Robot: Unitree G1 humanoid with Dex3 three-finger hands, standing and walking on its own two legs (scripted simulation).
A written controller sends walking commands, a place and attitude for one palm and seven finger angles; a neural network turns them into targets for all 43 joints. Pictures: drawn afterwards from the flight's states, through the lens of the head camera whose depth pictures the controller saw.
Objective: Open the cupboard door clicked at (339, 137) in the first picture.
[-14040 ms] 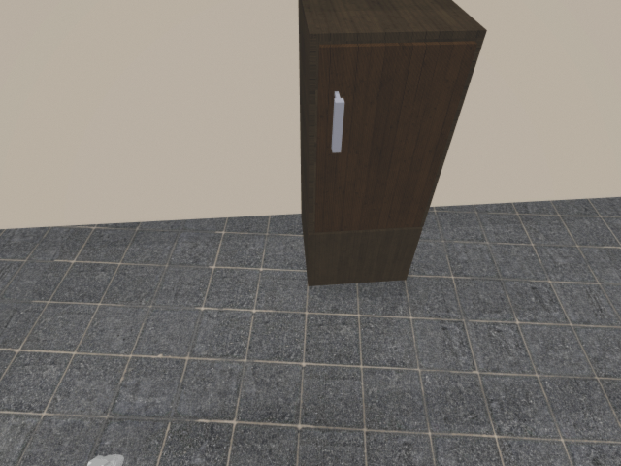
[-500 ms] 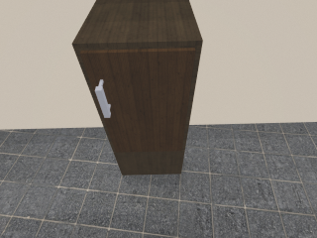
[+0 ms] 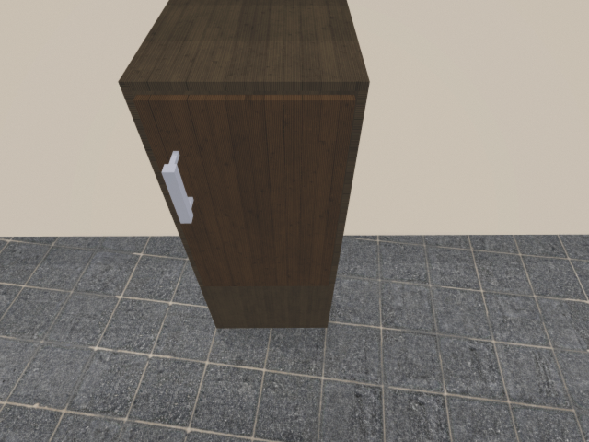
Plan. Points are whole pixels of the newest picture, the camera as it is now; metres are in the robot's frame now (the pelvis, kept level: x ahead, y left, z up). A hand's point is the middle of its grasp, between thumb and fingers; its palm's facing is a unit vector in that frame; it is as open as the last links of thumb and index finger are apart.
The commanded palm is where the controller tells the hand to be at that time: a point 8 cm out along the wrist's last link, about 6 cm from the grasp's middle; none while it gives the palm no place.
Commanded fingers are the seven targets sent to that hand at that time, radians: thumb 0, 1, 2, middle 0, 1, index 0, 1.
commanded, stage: look again from close up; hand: left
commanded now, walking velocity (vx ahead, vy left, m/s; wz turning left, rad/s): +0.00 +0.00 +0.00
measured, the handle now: (181, 188) +0.54 +0.25 -0.01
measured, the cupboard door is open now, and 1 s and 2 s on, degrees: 0 0 0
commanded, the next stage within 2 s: raise the hand with hooked fingers in 0.60 s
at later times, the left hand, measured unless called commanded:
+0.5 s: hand out of the picture +0.01 +0.17 -0.18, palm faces +0.03 -0.98 -0.20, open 7.3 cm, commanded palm none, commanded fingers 0.00 0.90 0.90 -0.20 -0.30 -0.20 -0.30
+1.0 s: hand (175, 381) +0.19 +0.17 +0.01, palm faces +0.04 -1.00 -0.01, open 7.9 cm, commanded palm +0.12 +0.24 -0.05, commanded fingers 0.00 0.53 0.74 -0.23 -0.54 -0.23 -0.54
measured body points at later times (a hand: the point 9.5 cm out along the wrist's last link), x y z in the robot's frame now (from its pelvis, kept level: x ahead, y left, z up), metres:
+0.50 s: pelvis +0.01 +0.00 +0.00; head +0.02 +0.00 +0.45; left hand +0.01 +0.22 -0.16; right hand -0.01 -0.21 -0.16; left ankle -0.08 +0.12 -0.73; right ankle +0.00 -0.12 -0.73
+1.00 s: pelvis -0.05 -0.01 -0.04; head -0.01 +0.00 +0.41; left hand +0.18 +0.22 +0.01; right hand +0.14 -0.28 -0.09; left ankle -0.08 +0.12 -0.73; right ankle +0.00 -0.12 -0.73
